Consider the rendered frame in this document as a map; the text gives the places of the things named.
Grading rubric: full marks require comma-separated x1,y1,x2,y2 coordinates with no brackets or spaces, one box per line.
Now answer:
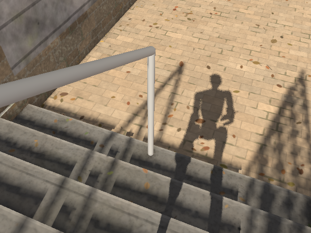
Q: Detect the stairs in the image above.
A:
0,104,311,233

